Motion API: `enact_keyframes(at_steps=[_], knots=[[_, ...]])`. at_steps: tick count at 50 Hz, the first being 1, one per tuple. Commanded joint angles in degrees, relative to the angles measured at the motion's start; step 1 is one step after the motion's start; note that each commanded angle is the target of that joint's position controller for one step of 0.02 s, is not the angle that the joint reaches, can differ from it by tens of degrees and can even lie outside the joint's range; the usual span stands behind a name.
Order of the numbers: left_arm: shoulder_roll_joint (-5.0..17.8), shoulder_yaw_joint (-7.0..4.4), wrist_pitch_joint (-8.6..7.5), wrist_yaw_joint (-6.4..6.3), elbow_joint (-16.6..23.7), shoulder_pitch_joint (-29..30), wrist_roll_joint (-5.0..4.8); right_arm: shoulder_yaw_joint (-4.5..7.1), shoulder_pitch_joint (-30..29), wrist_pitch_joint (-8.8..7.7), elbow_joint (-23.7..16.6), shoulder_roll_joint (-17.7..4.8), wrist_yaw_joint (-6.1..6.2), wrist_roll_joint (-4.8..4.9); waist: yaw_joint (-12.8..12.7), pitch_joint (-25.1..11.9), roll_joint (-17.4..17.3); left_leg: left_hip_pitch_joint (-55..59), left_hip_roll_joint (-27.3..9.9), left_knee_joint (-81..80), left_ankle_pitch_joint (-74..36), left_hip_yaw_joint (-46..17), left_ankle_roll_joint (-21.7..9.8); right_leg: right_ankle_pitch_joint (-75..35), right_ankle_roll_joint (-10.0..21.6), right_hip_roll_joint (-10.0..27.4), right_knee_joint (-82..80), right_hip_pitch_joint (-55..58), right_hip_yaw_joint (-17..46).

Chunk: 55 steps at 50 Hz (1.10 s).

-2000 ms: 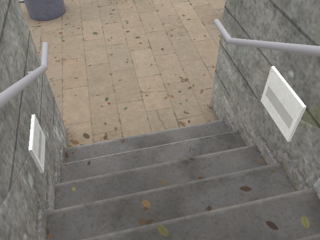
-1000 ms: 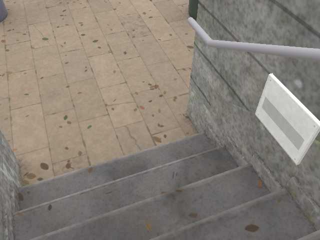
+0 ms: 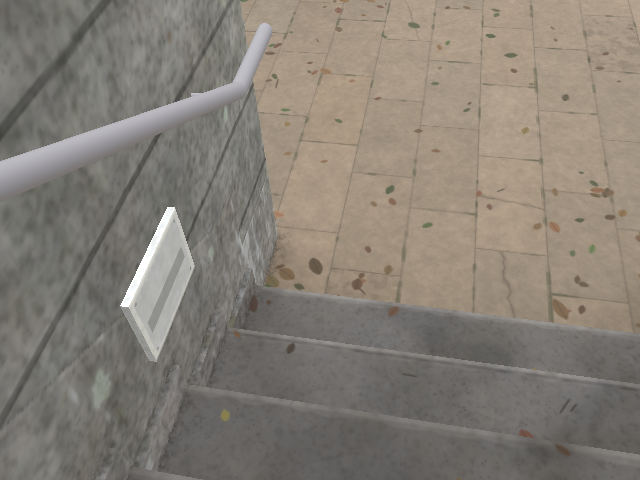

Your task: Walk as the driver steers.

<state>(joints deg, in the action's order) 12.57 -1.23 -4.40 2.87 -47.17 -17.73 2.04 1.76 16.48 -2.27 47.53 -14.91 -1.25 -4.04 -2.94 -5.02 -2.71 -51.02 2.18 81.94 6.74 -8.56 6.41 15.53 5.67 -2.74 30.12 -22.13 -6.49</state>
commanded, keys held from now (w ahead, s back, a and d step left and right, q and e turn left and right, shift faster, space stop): no key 0.16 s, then e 0.50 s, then w+e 0.16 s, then w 0.14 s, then w+q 0.04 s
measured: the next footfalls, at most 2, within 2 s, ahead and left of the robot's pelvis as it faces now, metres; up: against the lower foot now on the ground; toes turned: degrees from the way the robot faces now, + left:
left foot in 0.12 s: +0.07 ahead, +0.16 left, +0.00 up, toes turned -7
right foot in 0.96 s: +0.02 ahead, -0.09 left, +0.00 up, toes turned -26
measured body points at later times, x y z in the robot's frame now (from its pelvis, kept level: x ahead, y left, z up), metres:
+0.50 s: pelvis +0.01 +0.02 -0.01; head +0.03 +0.02 +0.44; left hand +0.15 +0.29 -0.12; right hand +0.13 -0.25 -0.12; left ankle +0.03 +0.16 -0.72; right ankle +0.00 -0.06 -0.73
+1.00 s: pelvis +0.05 +0.00 -0.02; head +0.06 -0.02 +0.43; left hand +0.24 +0.19 -0.14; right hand -0.03 -0.25 -0.16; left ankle +0.04 +0.16 -0.71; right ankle -0.01 -0.07 -0.73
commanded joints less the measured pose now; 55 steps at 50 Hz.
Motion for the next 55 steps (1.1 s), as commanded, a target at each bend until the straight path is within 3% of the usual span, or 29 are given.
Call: enact_keyframes(at_steps=[1,4,7,9,10,12,14,20,23,27,28,29,30,31,32,34,35,39,44,46,47,48,49,50,51,52,53,54,55], knots=[[4.04,0.19,-1.55,1.15,0.69,1.4,-1.15,0.47,3.61,-0.02,1.61,-0.99,-0.51,0.13,2.69,2.06,6.1,-1.09,-6.53,-20.4,-2.51,0.27,1.87,3.4,5.06,11.97,-8.73,7.73,16.28],[6.1,0.95,-2.2,3.24,0.16,5.31,-3.89,0.38,3.89,-0.44,3.89,-0.32,-3.61,0.55,4.88,3.51,7.62,25.84,-7.28,-29.85,9.01,9.92,2.67,13.13,-0.94,9.92,-9.34,-10.22,13.31],[7.43,1.03,-2.22,4.84,-0.72,6.62,-4.86,0.73,3.62,-1.88,4.27,-2.34,-3.61,3.41,6.73,0.91,3.93,34.82,-7.48,-45.78,-0.93,8.68,0.55,-5.38,-2.95,12.03,-4.02,-2.13,16.24],[7.78,-0.67,-1.93,3.51,-2.99,-3.93,-2.99,0.84,-3.11,-1.91,3.43,-4.84,-3.49,3.87,-0.92,2.04,-0.89,32.3,-5.96,-48.93,9.14,8.5,-5.28,3.15,-4.5,7.43,-5.94,2.3,11.22],[8.49,-1.18,-1.6,3.64,-2.14,0.45,-1.59,0.96,-3.13,-1.53,4.58,-3.68,-3.56,4.31,0.77,6.06,-0.54,26.19,-5.77,-52.22,13.68,7.84,-5.4,8.84,-4.8,6.03,-5.67,3.85,7.38],[6.92,-1.62,-1.39,3.54,-3.12,2.11,-2.35,0.88,-2.72,-1.1,5.38,-2.42,-3.33,4.82,1.58,8.68,0.43,28.57,-6.07,-53.42,12.35,8.95,-4.84,5.91,-3.27,4.83,-6.31,2.73,6.73],[7.42,-2.71,-1.64,2.91,-2.98,2.49,-3.06,1.01,-1.11,-0.68,5.69,-1.9,-2.45,2.87,2.75,6.71,1.87,31.57,-5.84,-52.28,9.86,11.13,-5.32,-1.77,0.19,3.68,-6.1,4.07,7.45],[10.05,-5.43,-1.33,-4.21,2.67,2.56,-0.97,2.46,-6.4,-1.0,-2.88,-3.79,5.37,1.79,1.91,0.6,5.18,29.32,-5.74,-41.36,3.97,11.75,-10.56,-18.9,12.36,11.77,-2.21,5.34,20.5],[9.73,-5.01,-1.39,-4.88,3.56,0.66,0.1,1.97,-4.27,-0.95,-4.57,-1.99,5.77,1.89,1.88,1.15,7.76,26.53,-1.96,-38.74,7.86,12.22,-10.81,-20.63,15.43,13.67,-2.33,3.93,25.41],[11.48,-4.75,-1.15,-3.89,4.65,4.73,0.49,0.74,-3.8,-0.67,-7.85,-1.11,3.88,2.98,3.31,0.82,6.26,33.25,0.99,-46.63,4.31,11.61,-10.58,-17.89,11.98,12.64,0.37,-1.24,27.44],[10.57,-4.86,-0.67,-3.77,5.93,5.01,0.07,1.55,-0.63,-1.05,-8.14,-3.13,4.26,2.24,3.73,-1.59,1.21,42.05,-3.6,-47.68,-12.38,6.81,-15.02,-12.13,8.61,8.43,4.64,-7.38,23.43],[6.07,-3.32,-0.67,-3.81,8.39,6.11,0.2,2.84,6.87,-1.42,-7.2,-6.81,4.78,1.46,6.42,-6.74,-7.23,57.11,-15.01,-51.68,-29.32,-5.1,-26.27,3.93,1.82,0.58,16.24,-20.62,14.11],[3.96,-2.64,-0.84,-4.27,9.56,8.03,0.3,3.47,13.83,-1.89,-5.57,-7.7,4.49,-1.16,10.85,-4.47,-10.88,61.79,-28.13,-58.03,-34.11,-19.27,-36.08,27.24,-3.38,-3.46,30.07,-33.34,10.42],[4.15,-2.26,-0.21,-4.32,9.02,8.41,0.71,3.37,13.03,-1.95,-4.29,-7.47,4.26,-2.1,9.74,-0.29,-2.16,57.3,-31.44,-60.98,-27.96,-19.43,-34.77,24.7,-4.58,0.94,39.14,-38.47,13.96],[5.25,-2.43,0.49,-4.59,8.05,7.89,1.83,3.27,10.13,-1.51,-4.25,-5.78,4.18,0.04,8.48,0.33,0.04,51.74,-28.72,-61.44,-23.04,-12.9,-31.21,20.89,-6.1,2.96,43.1,-37.94,12.52],[6.51,-2.43,1.92,-3.31,6.05,3.49,4.1,2.89,-1.61,-1.19,-8.04,-2.92,3.24,3.34,4.35,-1.56,-1.87,39.35,-19.08,-61.99,-10.7,-0.13,-24.38,10.79,-7.72,4.37,49.0,-28.99,6.54],[4.68,-1.68,2.13,-1.78,5.15,1.96,4.84,2.76,-3.54,-1.66,-8.86,-2.16,3.27,2.54,3.4,-0.42,-1.92,32.09,-16.51,-63.83,3.13,3.31,-21.75,5.14,-7.51,5.24,49.92,-24.89,5.32],[4.2,-1.21,2.26,2.99,3.32,1.99,1.95,2.57,3.05,-4.89,-4.32,-3.75,4.69,0.98,4.99,4.39,-1.1,26.51,-18.24,-70.65,27.73,4.75,-18.05,-0.24,-5.91,8.06,38.33,-15.89,4.76],[4.77,-1.33,0.57,0.59,4.81,7.17,2.54,3.27,3.83,-5.03,-2.93,-6.24,2.43,2.02,7.52,5.48,-2.44,32.93,-21.47,-67.39,31.45,4.69,-19.26,10.13,-2.23,6.33,19.41,-7.97,1.2],[5.07,-2.41,-1.57,-0.07,2.36,2.22,0.87,3.79,1.53,-3.81,-2.43,-8.55,1.31,1.43,4.16,6.16,-0.11,28.91,-20.76,-61.31,34.48,6.9,-19.69,4.15,-0.47,2.34,7.58,5.24,-2.93],[5.73,-3.7,-2.83,-0.77,-0.04,-3.92,0.92,3.53,0.52,-3.21,-1.88,-7.29,0.36,-0.38,1.07,4.68,3.13,22.17,-18.13,-50.31,32.62,10.28,-18.88,-1.01,0.17,0.43,3.29,18.5,-2.38],[9.0,-5.59,-3.78,-1.96,-3.0,-12.73,3.23,2.86,-0.58,-3.56,-2.25,-3.32,-0.49,-2.89,-3.13,1.89,12.67,11.31,-10.88,-28.22,28.13,16.73,-16.05,-6.55,2.05,3.94,1.38,30.79,6.61],[15.32,-6.0,-4.94,-2.47,-3.72,-22.81,3.84,1.01,2.79,-4.58,-5.06,3.06,-1.64,-2.04,-3.13,-7.52,15.4,0.1,-1.33,-13.84,33.66,9.39,-13.4,-25.53,14.15,20.58,-1.86,45.27,33.14],[13.66,-6.18,-5.05,-0.22,-6.72,-28.63,5.37,0.93,-4.72,-5.36,-8.04,2.42,-1.97,2.63,-8.89,4.76,9.14,-16.62,2.3,-14.29,29.76,-3.59,-14.13,-8.48,18.02,27.43,-9.73,40.69,47.55],[10.73,-5.58,-4.6,1.2,-8.97,-22.94,3.77,0.95,-7.39,-5.06,-7.41,1.32,-1.45,2.99,-6.04,13.33,7.68,-25.68,-3.58,-10.19,23.04,-5.92,-14.48,1.31,17.08,29.35,-10.94,36.71,43.07],[6.95,-4.32,-3.75,2.07,-7.71,-16.14,1.84,2.46,-4.71,-4.78,-4.39,-3.08,-0.71,1.79,-2.37,11.26,2.37,-21.19,-6.01,-6.69,17.26,-2.41,-13.59,5.34,14.78,25.85,-8.29,27.83,36.44],[4.33,-3.29,-3.04,2.18,-5.87,-9.66,1.56,2.57,-0.1,-4.37,-2.1,-2.84,-0.57,0.8,1.97,8.69,1.5,-13.6,-6.78,-8.27,10.81,-1.36,-13.64,-0.85,13.21,23.2,-7.25,18.57,27.44],[-1.27,-1.39,-2.21,1.14,-5.32,-5.07,3.11,0.3,4.51,-3.61,-0.39,1.68,-1.59,-1.84,4.77,9.16,1.98,-4.07,-9.28,-12.75,0.65,-2.24,-14.31,-5.94,9.51,19.41,-6.3,7.58,18.66],[-3.14,-0.38,-1.91,0.06,-3.96,-2.33,3.39,-0.21,5.77,-2.86,1.36,3.07,-2.89,-2.41,5.35,8.4,4.31,2.37,-8.47,-12.39,-5.28,1.41,-14.13,-8.49,9.27,16.83,-6.98,-0.84,14.13]])
Keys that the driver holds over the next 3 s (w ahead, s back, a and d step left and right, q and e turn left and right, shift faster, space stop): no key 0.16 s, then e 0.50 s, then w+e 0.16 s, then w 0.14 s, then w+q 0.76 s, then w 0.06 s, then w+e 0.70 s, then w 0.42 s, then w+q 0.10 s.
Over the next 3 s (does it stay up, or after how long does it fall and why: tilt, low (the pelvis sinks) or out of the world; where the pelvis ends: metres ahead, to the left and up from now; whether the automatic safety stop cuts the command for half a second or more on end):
stays up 1.16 -0.23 -0.65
